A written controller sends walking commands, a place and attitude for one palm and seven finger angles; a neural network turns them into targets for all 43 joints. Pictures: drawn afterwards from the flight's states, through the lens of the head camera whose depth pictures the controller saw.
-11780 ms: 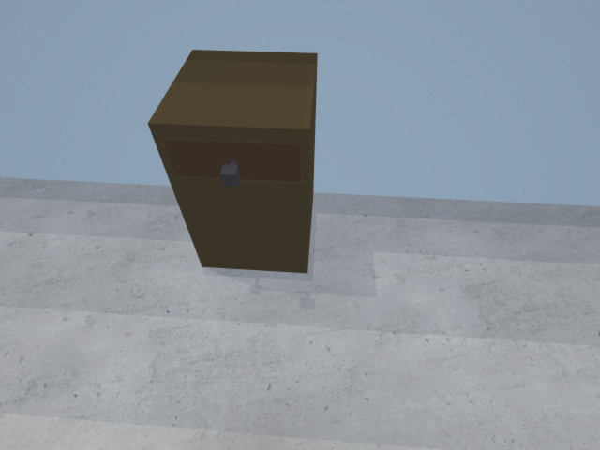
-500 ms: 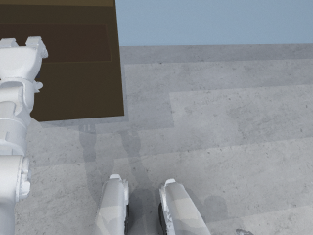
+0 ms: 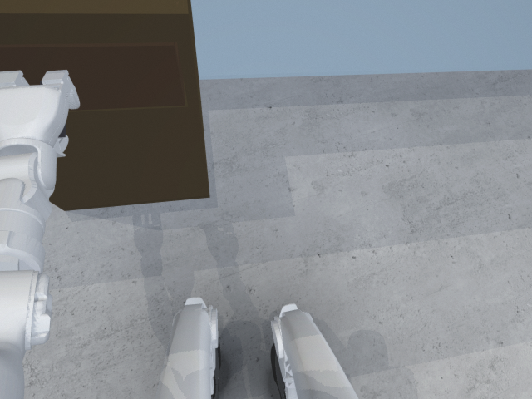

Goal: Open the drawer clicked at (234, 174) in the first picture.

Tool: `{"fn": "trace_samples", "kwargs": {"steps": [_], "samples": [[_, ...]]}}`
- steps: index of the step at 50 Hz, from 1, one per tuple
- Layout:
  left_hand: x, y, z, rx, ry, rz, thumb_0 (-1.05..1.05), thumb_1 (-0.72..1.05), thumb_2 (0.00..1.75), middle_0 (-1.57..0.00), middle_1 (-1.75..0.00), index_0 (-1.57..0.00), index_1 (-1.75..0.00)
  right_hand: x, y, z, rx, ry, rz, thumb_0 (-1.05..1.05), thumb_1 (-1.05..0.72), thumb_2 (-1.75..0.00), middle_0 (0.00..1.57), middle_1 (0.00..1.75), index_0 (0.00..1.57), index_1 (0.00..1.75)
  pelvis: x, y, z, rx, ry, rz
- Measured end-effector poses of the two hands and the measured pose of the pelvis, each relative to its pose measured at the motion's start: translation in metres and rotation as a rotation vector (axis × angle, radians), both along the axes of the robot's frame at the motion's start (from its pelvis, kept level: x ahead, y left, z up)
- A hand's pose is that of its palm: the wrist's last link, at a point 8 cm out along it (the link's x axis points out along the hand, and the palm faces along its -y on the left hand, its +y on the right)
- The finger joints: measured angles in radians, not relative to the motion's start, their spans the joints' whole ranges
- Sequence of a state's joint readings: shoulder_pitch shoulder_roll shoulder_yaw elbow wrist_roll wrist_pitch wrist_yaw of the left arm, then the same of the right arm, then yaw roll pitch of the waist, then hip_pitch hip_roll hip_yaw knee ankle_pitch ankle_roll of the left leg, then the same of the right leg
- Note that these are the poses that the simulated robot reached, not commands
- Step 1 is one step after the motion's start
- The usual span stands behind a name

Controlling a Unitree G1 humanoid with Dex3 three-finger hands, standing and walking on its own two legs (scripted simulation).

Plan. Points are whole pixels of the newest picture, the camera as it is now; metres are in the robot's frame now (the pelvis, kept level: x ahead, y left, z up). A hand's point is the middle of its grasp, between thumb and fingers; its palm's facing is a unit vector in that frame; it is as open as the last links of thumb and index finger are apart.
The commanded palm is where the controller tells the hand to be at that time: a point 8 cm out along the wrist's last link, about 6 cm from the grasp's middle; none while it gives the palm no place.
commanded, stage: pull the drawer open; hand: left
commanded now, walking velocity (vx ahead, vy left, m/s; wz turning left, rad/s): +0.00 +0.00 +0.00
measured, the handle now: (44, 105) +0.53 +0.32 -0.02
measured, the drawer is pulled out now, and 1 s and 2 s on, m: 0.00 0.06 0.13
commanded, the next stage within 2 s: none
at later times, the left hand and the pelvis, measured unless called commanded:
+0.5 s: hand (49, 148) +0.47 +0.31 -0.04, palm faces -0.07 -0.04 -1.00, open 7.8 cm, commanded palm +0.45 +0.27 +0.02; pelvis +0.02 +0.01 +0.02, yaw +0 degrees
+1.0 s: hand (47, 169) +0.44 +0.30 -0.04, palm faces -0.06 -0.04 -1.00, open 7.8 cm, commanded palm +0.42 +0.28 +0.02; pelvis +0.02 +0.01 +0.03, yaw +0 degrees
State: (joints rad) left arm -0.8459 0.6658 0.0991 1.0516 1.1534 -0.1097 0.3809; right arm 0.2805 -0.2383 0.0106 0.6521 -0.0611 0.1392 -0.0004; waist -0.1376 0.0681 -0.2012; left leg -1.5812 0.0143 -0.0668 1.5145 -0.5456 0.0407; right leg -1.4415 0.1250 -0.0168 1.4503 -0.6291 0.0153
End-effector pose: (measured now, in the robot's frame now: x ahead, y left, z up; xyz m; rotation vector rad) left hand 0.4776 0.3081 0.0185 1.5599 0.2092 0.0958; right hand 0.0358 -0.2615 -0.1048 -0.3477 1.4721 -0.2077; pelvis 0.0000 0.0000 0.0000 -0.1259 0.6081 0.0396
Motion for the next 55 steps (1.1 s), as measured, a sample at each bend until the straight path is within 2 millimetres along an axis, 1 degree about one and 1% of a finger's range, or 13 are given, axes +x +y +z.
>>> {"fn": "trace_samples", "kwargs": {"steps": [4, 9, 25, 32, 40, 55], "samples": [[-0.001, 0.0, 0.0, 0.0, 0.0, -0.001, 0.0, 0.35, 0.66, -0.32, -1.35, -0.4, -1.35, 0.002, 0.002, 0.001, 0.007, 0.005, -0.005, 0.0, -0.9, -0.9, 0.21, 0.3, 0.2, 0.3, 0.002, 0.002, 0.003, 0.003, 0.0, -0.004], [-0.004, 0.0, 0.0, -0.007, 0.003, -0.004, 0.0, 0.35, 0.65, -0.32, -1.35, -0.4, -1.35, 0.01, 0.004, 0.004, 0.015, 0.005, -0.009, 0.0, -0.9, -0.9, 0.21, 0.3, 0.2, 0.3, 0.008, 0.004, 0.009, 0.007, -0.003, -0.01], [-0.024, -0.001, 0.001, -0.028, 0.001, -0.019, 0.01, 0.36, 0.63, -0.3, -1.35, -0.41, -1.35, 0.056, 0.006, 0.013, 0.028, -0.052, 0.028, 0.0, -0.9, -0.9, 0.21, 0.3, 0.2, 0.3, 0.025, 0.008, 0.023, 0.019, -0.019, -0.012], [-0.034, -0.002, 0.0, -0.026, -0.003, -0.022, 0.01, 0.36, 0.65, -0.3, -1.35, -0.4, -1.35, 0.07, 0.006, 0.015, 0.035, -0.073, 0.045, 0.0, -0.9, -0.9, 0.21, 0.3, 0.2, 0.3, 0.027, 0.007, 0.026, 0.023, -0.028, -0.012], [-0.044, -0.003, 0.0, -0.026, -0.005, -0.026, 0.01, 0.36, 0.65, -0.3, -1.35, -0.4, -1.35, 0.073, 0.006, 0.015, 0.04, -0.091, 0.048, 0.0, -0.9, -0.9, 0.21, 0.3, 0.2, 0.3, 0.026, 0.006, 0.026, 0.026, -0.038, -0.01], [-0.064, -0.006, 0.0, -0.024, -0.008, -0.031, 0.0, 0.36, 0.66, -0.3, -1.35, -0.4, -1.35, 0.062, 0.006, 0.013, 0.049, -0.091, 0.034, 0.0, -0.9, -0.9, 0.21, 0.3, 0.2, 0.3, 0.019, 0.006, 0.026, 0.03, -0.055, -0.012]]}}
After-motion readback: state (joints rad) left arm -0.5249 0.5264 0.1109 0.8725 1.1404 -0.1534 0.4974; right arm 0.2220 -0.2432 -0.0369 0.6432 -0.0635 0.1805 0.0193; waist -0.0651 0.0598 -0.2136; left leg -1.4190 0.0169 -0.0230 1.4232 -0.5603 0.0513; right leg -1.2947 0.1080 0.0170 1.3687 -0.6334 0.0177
